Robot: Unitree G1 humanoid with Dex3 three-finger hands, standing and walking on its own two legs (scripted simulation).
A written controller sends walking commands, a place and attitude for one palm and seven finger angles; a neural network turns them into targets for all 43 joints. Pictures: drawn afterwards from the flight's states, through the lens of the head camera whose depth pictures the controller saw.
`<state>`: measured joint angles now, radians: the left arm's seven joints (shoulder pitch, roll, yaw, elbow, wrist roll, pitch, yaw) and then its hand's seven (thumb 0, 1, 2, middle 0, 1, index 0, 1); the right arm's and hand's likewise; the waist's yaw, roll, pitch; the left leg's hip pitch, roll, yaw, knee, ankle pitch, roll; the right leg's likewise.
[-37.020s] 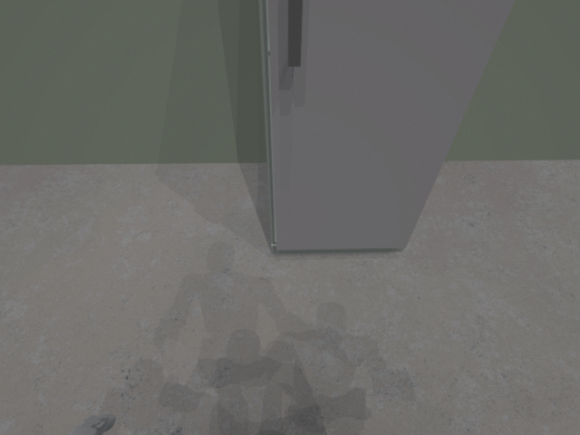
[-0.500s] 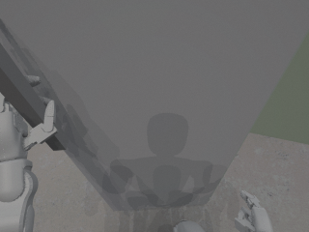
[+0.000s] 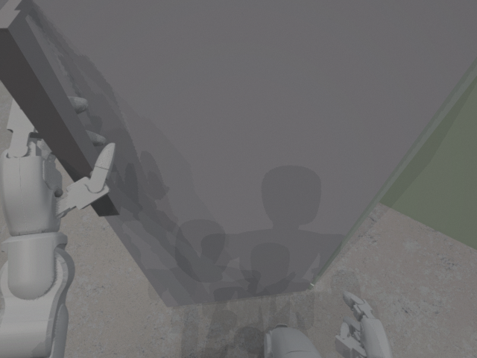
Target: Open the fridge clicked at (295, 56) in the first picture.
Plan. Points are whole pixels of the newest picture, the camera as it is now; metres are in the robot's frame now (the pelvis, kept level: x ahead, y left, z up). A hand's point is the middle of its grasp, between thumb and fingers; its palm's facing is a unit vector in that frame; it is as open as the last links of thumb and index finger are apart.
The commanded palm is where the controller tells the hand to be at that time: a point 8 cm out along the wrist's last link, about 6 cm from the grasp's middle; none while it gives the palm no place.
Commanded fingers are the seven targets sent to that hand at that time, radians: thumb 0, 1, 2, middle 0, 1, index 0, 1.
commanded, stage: walk backward, drawing the door open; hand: left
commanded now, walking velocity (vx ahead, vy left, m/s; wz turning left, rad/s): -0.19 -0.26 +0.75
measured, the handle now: (76, 129) +0.33 +0.20 +0.24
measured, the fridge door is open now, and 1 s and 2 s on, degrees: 40 71 69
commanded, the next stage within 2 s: stop walking and hold the door back in 0.82 s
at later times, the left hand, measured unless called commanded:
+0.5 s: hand (117, 288) +0.16 +0.12 +0.21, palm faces +0.53 -0.82 -0.22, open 7.6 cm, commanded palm +0.11 +0.15 +0.20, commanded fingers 0.00 0.90 0.90 -0.45 -1.40 -0.45 -1.40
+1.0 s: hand out of the picture +0.08 +0.05 +0.21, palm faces +0.78 -0.59 -0.21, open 7.4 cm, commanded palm +0.04 +0.08 +0.20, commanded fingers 0.00 0.90 0.90 -0.45 -1.40 -0.45 -1.40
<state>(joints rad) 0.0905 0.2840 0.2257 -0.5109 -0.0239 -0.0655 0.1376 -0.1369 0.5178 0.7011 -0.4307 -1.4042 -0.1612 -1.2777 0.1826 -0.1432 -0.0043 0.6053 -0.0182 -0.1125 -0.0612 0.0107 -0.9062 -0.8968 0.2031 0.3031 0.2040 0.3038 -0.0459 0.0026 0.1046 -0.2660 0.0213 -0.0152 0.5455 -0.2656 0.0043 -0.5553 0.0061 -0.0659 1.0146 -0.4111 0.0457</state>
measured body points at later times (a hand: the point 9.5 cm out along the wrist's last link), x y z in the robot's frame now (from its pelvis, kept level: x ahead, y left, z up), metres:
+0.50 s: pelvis -0.07 -0.14 +0.00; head +0.00 -0.12 +0.44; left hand +0.13 +0.16 +0.22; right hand +0.17 -0.34 -0.10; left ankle -0.10 -0.06 -0.72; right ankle -0.04 -0.22 -0.74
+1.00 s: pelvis -0.08 -0.30 +0.00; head -0.02 -0.28 +0.44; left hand +0.04 +0.07 +0.22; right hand +0.19 -0.40 -0.11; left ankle -0.16 -0.20 -0.64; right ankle +0.01 -0.37 -0.74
